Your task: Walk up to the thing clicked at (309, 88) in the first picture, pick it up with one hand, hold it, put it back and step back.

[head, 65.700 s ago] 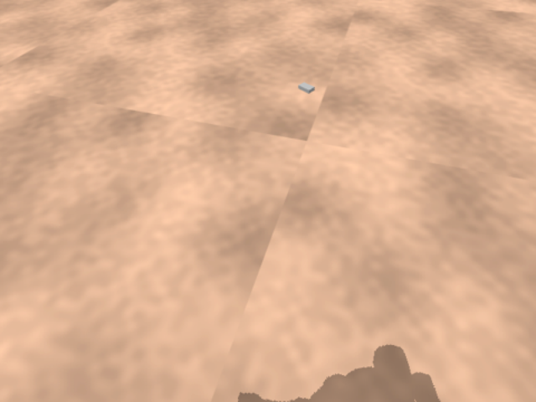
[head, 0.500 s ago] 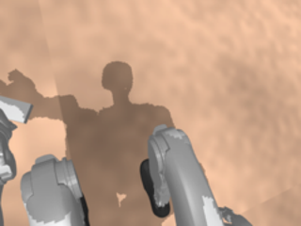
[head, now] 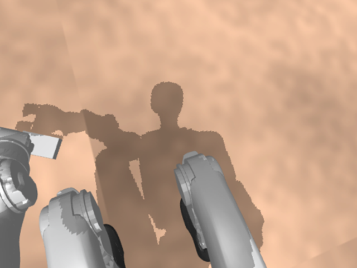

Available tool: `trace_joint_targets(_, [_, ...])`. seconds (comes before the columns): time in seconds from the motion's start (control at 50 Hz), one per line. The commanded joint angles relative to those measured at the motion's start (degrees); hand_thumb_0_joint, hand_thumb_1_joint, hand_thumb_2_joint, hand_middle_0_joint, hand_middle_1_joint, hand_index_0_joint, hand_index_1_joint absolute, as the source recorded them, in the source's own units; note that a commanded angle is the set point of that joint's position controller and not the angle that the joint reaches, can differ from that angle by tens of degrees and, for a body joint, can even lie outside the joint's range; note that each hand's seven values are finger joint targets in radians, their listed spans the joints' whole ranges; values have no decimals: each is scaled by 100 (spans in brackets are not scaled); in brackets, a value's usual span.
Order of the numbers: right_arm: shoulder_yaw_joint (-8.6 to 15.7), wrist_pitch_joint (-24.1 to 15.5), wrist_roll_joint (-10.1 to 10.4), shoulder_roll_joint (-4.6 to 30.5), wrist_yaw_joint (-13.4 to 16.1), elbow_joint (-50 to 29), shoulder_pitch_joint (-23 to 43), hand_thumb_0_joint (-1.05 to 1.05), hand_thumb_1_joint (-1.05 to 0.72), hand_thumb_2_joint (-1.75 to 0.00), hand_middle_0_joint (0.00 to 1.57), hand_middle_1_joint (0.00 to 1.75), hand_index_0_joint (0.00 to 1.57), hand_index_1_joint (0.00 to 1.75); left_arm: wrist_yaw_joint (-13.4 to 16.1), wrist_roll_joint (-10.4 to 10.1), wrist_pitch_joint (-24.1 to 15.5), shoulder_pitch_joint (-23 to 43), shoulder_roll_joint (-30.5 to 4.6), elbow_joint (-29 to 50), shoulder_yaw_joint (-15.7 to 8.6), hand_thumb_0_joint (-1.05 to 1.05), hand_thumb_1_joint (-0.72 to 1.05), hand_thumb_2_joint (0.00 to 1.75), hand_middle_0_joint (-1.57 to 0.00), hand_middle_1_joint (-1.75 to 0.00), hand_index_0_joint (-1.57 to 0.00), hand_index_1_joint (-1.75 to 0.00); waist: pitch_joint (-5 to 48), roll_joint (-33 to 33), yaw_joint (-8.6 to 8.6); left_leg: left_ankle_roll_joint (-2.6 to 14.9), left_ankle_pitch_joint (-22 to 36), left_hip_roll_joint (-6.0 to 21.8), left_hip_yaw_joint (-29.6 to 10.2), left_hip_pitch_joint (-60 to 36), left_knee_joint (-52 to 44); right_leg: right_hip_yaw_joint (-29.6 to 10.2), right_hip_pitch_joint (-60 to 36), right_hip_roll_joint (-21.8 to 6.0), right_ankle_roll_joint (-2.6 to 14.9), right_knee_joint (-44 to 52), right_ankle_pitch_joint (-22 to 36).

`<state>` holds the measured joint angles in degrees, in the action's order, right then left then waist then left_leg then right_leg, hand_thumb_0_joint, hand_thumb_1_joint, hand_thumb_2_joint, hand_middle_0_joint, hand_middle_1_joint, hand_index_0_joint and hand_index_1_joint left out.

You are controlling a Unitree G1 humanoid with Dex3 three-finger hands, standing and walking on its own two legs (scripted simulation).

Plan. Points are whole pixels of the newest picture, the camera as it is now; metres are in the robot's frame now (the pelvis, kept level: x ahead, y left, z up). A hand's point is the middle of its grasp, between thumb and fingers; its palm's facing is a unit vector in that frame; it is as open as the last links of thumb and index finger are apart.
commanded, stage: close in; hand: left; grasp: from above
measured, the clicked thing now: (39, 145) +0.47 +0.29 -0.33
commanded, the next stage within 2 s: rest palm in 0.36 s
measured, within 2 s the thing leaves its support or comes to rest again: neither
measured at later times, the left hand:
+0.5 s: hand (21, 151) +0.43 +0.28 -0.20, palm faces -0.19 -0.39 -0.90, open 12.9 cm
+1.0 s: hand (31, 152) +0.44 +0.29 -0.26, palm faces -0.15 -0.40 -0.91, open 13.4 cm
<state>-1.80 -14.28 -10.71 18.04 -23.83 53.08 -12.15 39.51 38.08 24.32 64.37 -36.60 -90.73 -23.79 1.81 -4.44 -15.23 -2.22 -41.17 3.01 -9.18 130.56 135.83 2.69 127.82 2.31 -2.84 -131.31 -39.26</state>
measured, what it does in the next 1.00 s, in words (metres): stands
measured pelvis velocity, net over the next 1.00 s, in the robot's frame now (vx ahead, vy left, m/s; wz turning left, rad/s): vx -0.01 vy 0.01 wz -0.06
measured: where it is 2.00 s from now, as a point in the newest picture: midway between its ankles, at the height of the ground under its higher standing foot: (161, 255)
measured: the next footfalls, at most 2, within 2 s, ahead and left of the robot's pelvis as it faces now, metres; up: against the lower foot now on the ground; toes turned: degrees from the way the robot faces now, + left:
none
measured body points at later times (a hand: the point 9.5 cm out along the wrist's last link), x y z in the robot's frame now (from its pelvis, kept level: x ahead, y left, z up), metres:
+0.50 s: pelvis -0.01 +0.00 +0.00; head +0.26 +0.04 +0.35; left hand +0.44 +0.30 -0.15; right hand -0.04 -0.27 -0.08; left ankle +0.07 +0.14 -0.31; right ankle +0.10 -0.13 -0.31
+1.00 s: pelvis -0.01 +0.01 -0.03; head +0.29 +0.07 +0.30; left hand +0.45 +0.30 -0.21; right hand -0.02 -0.25 -0.09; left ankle +0.07 +0.14 -0.31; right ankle +0.10 -0.13 -0.31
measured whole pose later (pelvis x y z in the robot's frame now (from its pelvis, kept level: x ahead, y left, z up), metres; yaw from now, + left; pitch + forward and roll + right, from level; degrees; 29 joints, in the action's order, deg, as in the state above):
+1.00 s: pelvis -0.01 +0.01 -0.03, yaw -3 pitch +27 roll -12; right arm -13.5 -21.3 -14.4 22.5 -25.4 46.0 -5.3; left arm 48.4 35.4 17.7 69.8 -51.1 -105.4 -21.4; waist -14.3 4.9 -23.5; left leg -2.9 -42.3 1.1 -15.6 129.6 143.9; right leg 7.5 123.8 2.5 -3.6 -135.4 -39.7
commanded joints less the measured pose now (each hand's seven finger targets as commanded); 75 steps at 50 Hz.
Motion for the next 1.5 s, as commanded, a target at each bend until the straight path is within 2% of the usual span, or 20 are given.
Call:
trace_joint_targets(0.0, [477, -32, 155, 1505, 132, 202, -1452, 0, -91, -90, 20, 30, 20, 30, 128, -61, 53, 1995, -652, 389, 576, 0, -30, 68, -8, -123, -22, -109, 3646, -858, -448, 330, 693, -148, 474, -2452, -1524, 568, -2011, 150, 341, 1744, 925])
trace_joint_targets(0.12, [336, -208, 33, 1467, 324, 351, -1145, 0, -91, -90, 20, 30, 20, 30, 287, 206, -117, 2338, -1090, -312, 555, 0, -29, 67, -9, -124, -24, -109, 2797, -486, -534, 356, 226, -243, 535, -2141, -1491, 446, -1795, 152, 357, 1934, 127])
trace_joint_targets(0.28, [85, -485, -124, 1597, 386, 226, -1065, 0, -92, -90, 20, 30, 20, 30, 335, 655, -303, 2228, -1540, -969, 590, 0, -31, 68, -10, -124, -23, -110, 2751, -756, -612, 340, 482, -247, 544, -2208, -1366, 520, -1923, 101, 337, 1773, 410])
trace_joint_targets(0.4, [-53, -602, -246, 1773, 302, 139, -1227, 0, -92, -90, 20, 30, 20, 30, 642, 547, -524, 2376, -1936, -893, 311, 0, -39, 76, -12, -118, -21, -109, 3315, -1114, -730, 285, 948, -141, 459, -2628, -1257, 694, -2378, 73, 269, 1533, 1128])
trace_joint_targets(0.5, [-181, -649, -353, 1841, 198, 253, -1150, 0, -93, -91, 20, 30, 20, 30, 910, 553, -623, 2525, -2433, -640, 66, 0, -47, 84, -12, -112, -16, -108, 3513, -1681, -704, 242, 1191, -82, 439, -3003, -1054, 851, -2462, 42, 283, 1328, 1423])
trace_joint_targets(0.54, [-238, -654, -437, 1915, 111, 210, -1189, 0, -93, -91, 20, 30, 20, 30, 1048, 480, -642, 2498, -2405, -770, 22, 0, -45, 83, -13, -112, -17, -108, 3408, -1787, -805, 216, 1409, -62, 396, -3130, -978, 930, -2550, 31, 286, 1152, 1626])
trace_joint_targets(0.58, [-292, -676, -483, 1987, 60, 158, -1054, 0, -93, -91, 20, 30, 20, 30, 1115, 299, -649, 2446, -2430, -788, 52, 0, -45, 83, -12, -113, -17, -108, 3139, -1657, -897, 264, 1455, -85, 354, -3120, -827, 1011, -2602, 2, 234, 1064, 1678])
trace_joint_targets(0.66, [-434, -667, -479, 2070, -30, 150, -984, 0, -92, -91, 20, 30, 20, 30, 1108, 321, -669, 2325, -2650, -903, 134, 0, -40, 79, -14, -112, -20, -106, 2957, -1676, -948, 298, 1377, -77, 356, -2876, -772, 1024, -2688, 68, 208, 1131, 1719])
trace_joint_targets(0.7, [-554, -690, -477, 2049, -97, -47, -946, 0, -92, -91, 20, 30, 20, 30, 1032, 83, -643, 2026, -2470, -989, 248, 0, -41, 81, -12, -113, -19, -107, 2805, -1575, -1016, 321, 1530, -107, 283, -2991, -608, 1106, -2666, 33, 205, 932, 1781])
trace_joint_targets(0.76, [-603, -659, -432, 2221, -132, -74, -981, 0, -92, -90, 20, 30, 20, 30, 1030, 80, -651, 1880, -2621, -1009, 311, 0, -41, 79, -11, -112, -18, -105, 2695, -1615, -1096, 330, 1480, -90, 196, -2906, -664, 1149, -2755, 94, 205, 935, 1844])
trace_joint_targets(0.82, [-698, -664, -405, 2247, -169, -274, -908, 0, -92, -90, 20, 30, 20, 30, 1064, -103, -635, 1798, -2559, -1042, 368, 0, -42, 81, -11, -110, -17, -104, 2550, -1447, -1150, 349, 1417, -102, 109, -2816, -592, 1181, -2777, 95, 193, 891, 1832])
trace_joint_targets(0.88, [-733, -655, -327, 2316, -164, -334, -885, 0, -92, -91, 20, 30, 20, 30, 1096, -72, -656, 1822, -2656, -1058, 371, 0, -44, 83, -12, -109, -17, -105, 2446, -1465, -1153, 341, 1233, -68, 39, -2639, -610, 1186, -2701, 108, 216, 924, 1727])
trace_joint_targets(0.92, [-789, -676, -329, 2308, -171, -503, -825, 0, -92, -91, 20, 30, 20, 30, 1101, -217, -687, 1863, -2537, -1006, 425, 0, -44, 85, -12, -110, -16, -106, 2379, -1444, -1235, 330, 1252, -66, -29, -2722, -524, 1219, -2694, 69, 206, 796, 1725])
trace_joint_targets(1.02, [-821, -702, -300, 2404, -135, -576, -743, 0, -92, -91, 20, 30, 20, 30, 1068, -143, -762, 1938, -2548, -902, 585, 0, -43, 88, -14, -109, -17, -106, 2234, -1563, -1340, 320, 1037, -61, -63, -2649, -536, 1248, -2561, 89, 222, 832, 1582])
trace_joint_targets(1.06, [-848, -701, -253, 2381, -120, -605, -768, 0, -91, -91, 20, 30, 20, 30, 1075, -27, -791, 1870, -2639, -918, 559, 0, -45, 92, -13, -109, -15, -107, 2316, -1615, -1284, 307, 1005, -46, -72, -2649, -572, 1228, -2550, 103, 265, 893, 1558])
trace_joint_targets(1.14, [-860, -733, -307, 2456, -124, -672, -785, 0, -92, -91, 20, 30, 20, 30, 1108, -168, -830, 1948, -2453, -873, 669, 0, -50, 95, -9, -112, -11, -110, 2266, -1673, -1381, 273, 1185, -43, -127, -2792, -531, 1275, -2628, 88, 249, 802, 1719])
trace_joint_targets(1.26, [-948, -701, -277, 2415, -111, -792, -744, 0, -91, -91, 20, 30, 20, 30, 1170, -109, -799, 1854, -2571, -921, 633, 0, -52, 97, -8, -112, -9, -111, 2208, -1714, -1338, 271, 1207, -7, -169, -2741, -519, 1304, -2567, 94, 278, 815, 1777])
trace_joint_targets(1.34, [-951, -691, -257, 2532, -110, -846, -706, 0, -91, -91, 20, 30, 20, 30, 1236, -151, -815, 1833, -2714, -881, 547, 0, -55, 98, -7, -109, -7, -109, 2090, -1760, -1325, 257, 1206, 12, -211, -2801, -535, 1330, -2627, 80, 267, 777, 1799])
trace_joint_targets(1.42, [-1042, -676, -296, 2496, -142, -965, -632, 0, -91, -91, 20, 30, 20, 30, 1185, -335, -786, 1775, -2601, -803, 676, 0, -53, 97, -7, -108, -7, -108, 1933, -1753, -1374, 279, 1199, -9, -222, -2782, -465, 1391, -2513, 70, 266, 655, 1732])
trace_joint_targets(1.48, [-1067, -633, -283, 2535, -144, -987, -671, 0, -91, -91, 20, 30, 20, 30, 1192, -336, -787, 1754, -2682, -805, 659, 0, -54, 94, -6, -107, -7, -106, 1964, -1716, -1355, 273, 1218, 19, -241, -2749, -458, 1391, -2572, 91, 270, 670, 1800])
